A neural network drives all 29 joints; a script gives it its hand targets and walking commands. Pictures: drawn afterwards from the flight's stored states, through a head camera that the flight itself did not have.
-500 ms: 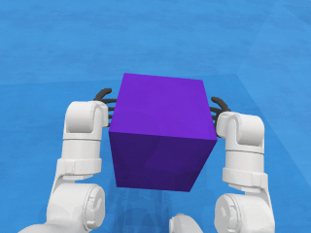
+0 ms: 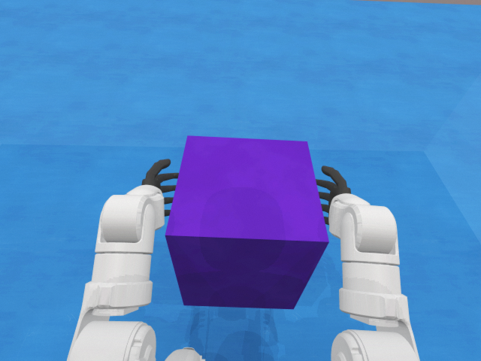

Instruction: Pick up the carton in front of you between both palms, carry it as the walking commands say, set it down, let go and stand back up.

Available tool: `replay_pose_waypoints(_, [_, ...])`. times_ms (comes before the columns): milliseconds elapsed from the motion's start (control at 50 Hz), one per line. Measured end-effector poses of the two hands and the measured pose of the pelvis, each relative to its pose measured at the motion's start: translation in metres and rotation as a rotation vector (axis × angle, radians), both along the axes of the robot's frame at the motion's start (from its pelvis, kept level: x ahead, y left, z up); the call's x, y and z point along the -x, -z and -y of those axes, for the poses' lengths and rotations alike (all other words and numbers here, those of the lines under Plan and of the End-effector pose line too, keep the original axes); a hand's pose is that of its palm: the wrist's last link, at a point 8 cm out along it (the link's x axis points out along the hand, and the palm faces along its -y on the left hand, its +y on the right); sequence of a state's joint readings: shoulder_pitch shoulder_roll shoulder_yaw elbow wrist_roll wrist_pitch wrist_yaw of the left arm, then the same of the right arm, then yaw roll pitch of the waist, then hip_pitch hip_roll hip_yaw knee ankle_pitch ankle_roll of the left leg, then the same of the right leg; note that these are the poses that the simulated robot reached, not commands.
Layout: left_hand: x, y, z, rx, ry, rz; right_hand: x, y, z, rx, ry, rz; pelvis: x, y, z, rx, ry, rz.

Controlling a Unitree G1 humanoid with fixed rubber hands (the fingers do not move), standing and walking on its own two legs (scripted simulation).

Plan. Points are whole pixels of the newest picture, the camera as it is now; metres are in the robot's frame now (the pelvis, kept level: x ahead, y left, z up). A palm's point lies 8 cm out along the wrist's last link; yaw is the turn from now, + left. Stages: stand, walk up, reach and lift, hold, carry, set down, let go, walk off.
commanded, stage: carry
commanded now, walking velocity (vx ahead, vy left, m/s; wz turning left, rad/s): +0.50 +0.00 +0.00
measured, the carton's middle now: (243, 226) +0.35 +0.02 +0.01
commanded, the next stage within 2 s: none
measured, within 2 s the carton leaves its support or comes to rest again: neither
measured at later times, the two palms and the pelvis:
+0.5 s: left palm (175, 111) +0.59 +0.19 +0.08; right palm (313, 127) +0.56 -0.11 +0.09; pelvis +0.31 +0.06 +0.01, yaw -4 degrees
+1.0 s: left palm (199, 69) +0.76 +0.17 +0.09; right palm (315, 79) +0.76 -0.13 +0.09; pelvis +0.49 +0.02 -0.01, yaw -1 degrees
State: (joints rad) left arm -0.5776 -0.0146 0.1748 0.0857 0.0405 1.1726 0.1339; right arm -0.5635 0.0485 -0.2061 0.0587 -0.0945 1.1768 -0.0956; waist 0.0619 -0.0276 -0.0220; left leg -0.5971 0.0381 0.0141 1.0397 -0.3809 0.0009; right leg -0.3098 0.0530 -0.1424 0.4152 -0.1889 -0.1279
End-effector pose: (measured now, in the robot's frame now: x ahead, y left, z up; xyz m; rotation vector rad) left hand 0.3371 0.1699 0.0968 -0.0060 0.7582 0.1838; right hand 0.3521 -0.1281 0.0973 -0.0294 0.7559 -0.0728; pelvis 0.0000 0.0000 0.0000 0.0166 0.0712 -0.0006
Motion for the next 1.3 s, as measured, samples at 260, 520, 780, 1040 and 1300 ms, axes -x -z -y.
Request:
replay_pose_waypoints(260, [-0.153, -0.003, -0.013, 0.047, 0.044, 0.079, -0.123, 0.001, -0.013, -0.057, 0.146, 0.076, -0.184, 0.011, -0.047, 0.003, 0.039, -0.001])
replay_pose_waypoints(520, [-0.259, 0.010, -0.019, 0.059, 0.090, 0.026, -0.219, 0.003, -0.020, -0.012, 0.175, 0.026, -0.321, -0.009, -0.059, 0.030, 0.067, -0.002])
replay_pose_waypoints(780, [-0.383, 0.015, 0.013, -0.002, 0.054, 0.031, -0.356, 0.024, 0.013, -0.063, 0.132, 0.027, -0.449, 0.011, -0.020, 0.034, 0.026, 0.027])
replay_pose_waypoints(1040, [-0.429, 0.010, 0.000, 0.031, 0.016, 0.082, -0.412, 0.010, 0.001, -0.042, 0.103, 0.079, -0.500, 0.010, -0.021, 0.031, 0.012, 0.005])
replay_pose_waypoints(1300, [-0.420, 0.037, -0.008, 0.011, 0.026, 0.022, -0.404, 0.039, -0.008, -0.015, 0.080, 0.019, -0.500, 0.015, -0.028, 0.027, 0.007, 0.024])
